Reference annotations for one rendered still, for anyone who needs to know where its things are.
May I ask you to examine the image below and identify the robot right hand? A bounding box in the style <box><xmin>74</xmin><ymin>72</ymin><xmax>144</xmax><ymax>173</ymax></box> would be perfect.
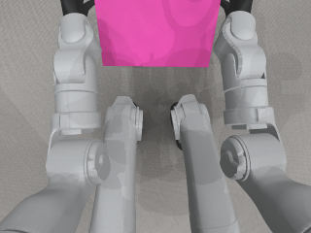
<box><xmin>220</xmin><ymin>0</ymin><xmax>253</xmax><ymax>17</ymax></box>

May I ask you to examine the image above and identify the left robot upper arm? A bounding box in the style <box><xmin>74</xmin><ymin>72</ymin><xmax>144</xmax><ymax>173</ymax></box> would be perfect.
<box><xmin>0</xmin><ymin>138</ymin><xmax>111</xmax><ymax>233</ymax></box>

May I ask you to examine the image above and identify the robot left forearm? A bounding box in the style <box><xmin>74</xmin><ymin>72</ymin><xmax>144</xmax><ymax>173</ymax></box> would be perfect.
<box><xmin>46</xmin><ymin>13</ymin><xmax>102</xmax><ymax>174</ymax></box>

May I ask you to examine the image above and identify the carton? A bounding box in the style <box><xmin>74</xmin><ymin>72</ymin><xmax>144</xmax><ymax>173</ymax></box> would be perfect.
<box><xmin>94</xmin><ymin>0</ymin><xmax>221</xmax><ymax>68</ymax></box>

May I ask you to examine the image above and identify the right robot upper arm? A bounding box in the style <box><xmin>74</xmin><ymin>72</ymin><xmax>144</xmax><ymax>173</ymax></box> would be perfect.
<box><xmin>220</xmin><ymin>133</ymin><xmax>311</xmax><ymax>233</ymax></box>

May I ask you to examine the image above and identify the robot right forearm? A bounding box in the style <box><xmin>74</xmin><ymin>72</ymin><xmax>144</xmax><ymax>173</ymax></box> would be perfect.
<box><xmin>213</xmin><ymin>11</ymin><xmax>287</xmax><ymax>166</ymax></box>

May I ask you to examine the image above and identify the robot left hand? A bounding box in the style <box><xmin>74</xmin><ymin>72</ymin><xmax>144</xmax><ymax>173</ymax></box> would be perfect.
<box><xmin>60</xmin><ymin>0</ymin><xmax>95</xmax><ymax>17</ymax></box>

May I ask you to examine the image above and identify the right robot foot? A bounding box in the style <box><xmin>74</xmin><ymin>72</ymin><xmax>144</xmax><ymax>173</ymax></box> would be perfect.
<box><xmin>170</xmin><ymin>102</ymin><xmax>183</xmax><ymax>150</ymax></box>

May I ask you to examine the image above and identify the robot right thigh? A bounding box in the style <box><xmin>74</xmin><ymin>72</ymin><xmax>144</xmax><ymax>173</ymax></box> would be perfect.
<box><xmin>170</xmin><ymin>101</ymin><xmax>241</xmax><ymax>233</ymax></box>

